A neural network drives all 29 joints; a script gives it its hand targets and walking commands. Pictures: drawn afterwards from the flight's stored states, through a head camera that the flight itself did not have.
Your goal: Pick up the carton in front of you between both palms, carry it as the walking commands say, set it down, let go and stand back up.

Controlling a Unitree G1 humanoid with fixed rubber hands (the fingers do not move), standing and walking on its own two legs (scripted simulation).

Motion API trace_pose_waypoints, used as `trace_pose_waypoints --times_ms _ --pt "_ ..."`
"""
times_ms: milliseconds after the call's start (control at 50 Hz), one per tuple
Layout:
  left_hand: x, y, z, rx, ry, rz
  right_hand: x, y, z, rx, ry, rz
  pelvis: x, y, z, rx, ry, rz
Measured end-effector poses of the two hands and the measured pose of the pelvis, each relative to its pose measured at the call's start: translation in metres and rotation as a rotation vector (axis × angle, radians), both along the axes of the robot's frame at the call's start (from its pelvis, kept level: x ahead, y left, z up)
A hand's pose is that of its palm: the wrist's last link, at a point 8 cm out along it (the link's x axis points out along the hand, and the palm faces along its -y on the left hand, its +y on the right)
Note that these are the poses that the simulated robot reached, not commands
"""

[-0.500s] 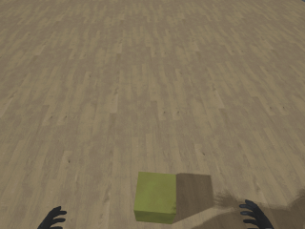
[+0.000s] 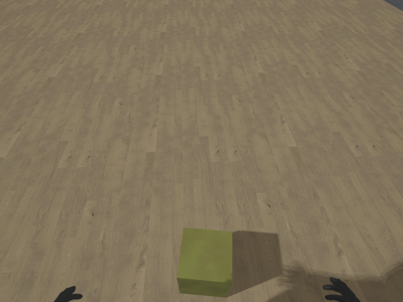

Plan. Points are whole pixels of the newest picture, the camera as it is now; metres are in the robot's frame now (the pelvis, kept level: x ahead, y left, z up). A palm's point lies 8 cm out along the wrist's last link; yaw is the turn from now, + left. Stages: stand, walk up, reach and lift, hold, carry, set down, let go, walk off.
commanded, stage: stand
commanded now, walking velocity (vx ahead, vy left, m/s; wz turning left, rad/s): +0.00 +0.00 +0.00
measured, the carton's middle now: (205, 263) +0.39 -0.02 -0.65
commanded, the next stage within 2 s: none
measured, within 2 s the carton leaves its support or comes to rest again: neither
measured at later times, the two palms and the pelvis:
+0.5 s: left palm out of the picture +0.07 +0.31 -0.10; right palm out of the picture +0.08 -0.30 -0.10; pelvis -0.01 +0.00 +0.00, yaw +0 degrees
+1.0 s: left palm out of the picture +0.07 +0.32 -0.10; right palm out of the picture +0.08 -0.30 -0.10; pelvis -0.02 +0.01 +0.00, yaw +0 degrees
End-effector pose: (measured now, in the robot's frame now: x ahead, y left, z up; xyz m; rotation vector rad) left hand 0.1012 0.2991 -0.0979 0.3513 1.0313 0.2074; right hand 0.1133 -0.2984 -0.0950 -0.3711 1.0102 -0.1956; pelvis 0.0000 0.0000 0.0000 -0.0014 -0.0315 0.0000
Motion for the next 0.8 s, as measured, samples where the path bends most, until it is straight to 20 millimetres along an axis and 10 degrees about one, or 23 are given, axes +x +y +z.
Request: trace_pose_waypoints --times_ms 800 --pt "-0.031 0.015 -0.003 0.006 0.082 0.025 -0.031 -0.006 -0.002 -0.011 0.079 -0.024 -0.016 0.004 0.004 -0.001 -0.01 0.003"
